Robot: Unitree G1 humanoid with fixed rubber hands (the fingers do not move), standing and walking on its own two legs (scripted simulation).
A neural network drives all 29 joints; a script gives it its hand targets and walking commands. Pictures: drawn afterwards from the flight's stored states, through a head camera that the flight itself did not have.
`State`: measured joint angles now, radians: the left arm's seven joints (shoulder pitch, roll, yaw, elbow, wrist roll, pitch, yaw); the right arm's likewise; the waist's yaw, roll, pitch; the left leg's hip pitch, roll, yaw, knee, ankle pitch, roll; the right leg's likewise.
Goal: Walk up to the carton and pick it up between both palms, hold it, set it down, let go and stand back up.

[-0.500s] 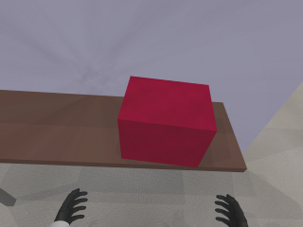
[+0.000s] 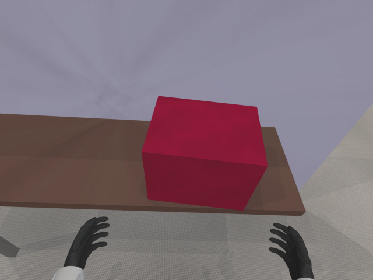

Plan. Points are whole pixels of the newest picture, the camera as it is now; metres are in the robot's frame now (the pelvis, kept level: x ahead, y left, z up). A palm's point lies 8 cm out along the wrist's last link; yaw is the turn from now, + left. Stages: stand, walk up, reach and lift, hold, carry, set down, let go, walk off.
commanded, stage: reach and lift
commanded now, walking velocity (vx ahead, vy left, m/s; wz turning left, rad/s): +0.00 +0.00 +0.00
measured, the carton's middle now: (201, 154) +0.43 -0.01 -0.01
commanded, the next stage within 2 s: none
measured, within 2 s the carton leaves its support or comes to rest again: neither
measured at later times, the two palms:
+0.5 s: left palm (81, 226) +0.21 +0.24 -0.02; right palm (297, 240) +0.22 -0.22 -0.01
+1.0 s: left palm (91, 177) +0.29 +0.23 +0.04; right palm (304, 199) +0.28 -0.23 +0.05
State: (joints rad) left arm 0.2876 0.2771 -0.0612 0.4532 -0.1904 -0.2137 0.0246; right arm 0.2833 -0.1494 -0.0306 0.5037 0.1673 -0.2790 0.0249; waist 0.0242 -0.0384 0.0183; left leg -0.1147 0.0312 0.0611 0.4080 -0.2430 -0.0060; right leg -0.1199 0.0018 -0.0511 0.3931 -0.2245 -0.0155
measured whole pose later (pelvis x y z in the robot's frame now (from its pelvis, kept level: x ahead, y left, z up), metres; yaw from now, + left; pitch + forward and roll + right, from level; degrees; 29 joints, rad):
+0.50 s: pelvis +0.00 +0.00 +0.00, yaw +1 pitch -3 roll +0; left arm 0.13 0.33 -0.09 0.53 -0.30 -0.34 -0.01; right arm 0.13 -0.19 0.01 0.55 0.26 -0.36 -0.01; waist 0.00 -0.02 0.02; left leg -0.14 0.03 0.04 0.46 -0.28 -0.01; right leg -0.14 0.00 -0.05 0.44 -0.26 -0.02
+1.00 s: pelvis +0.00 +0.00 +0.00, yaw +0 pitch +0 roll +0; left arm -0.14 0.32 0.00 0.40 -0.29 0.04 -0.01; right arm -0.08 -0.27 -0.03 0.36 0.30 0.00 -0.03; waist 0.01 -0.02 0.00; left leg -0.14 0.03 0.05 0.34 -0.20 -0.01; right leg -0.15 0.01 -0.02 0.33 -0.18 -0.02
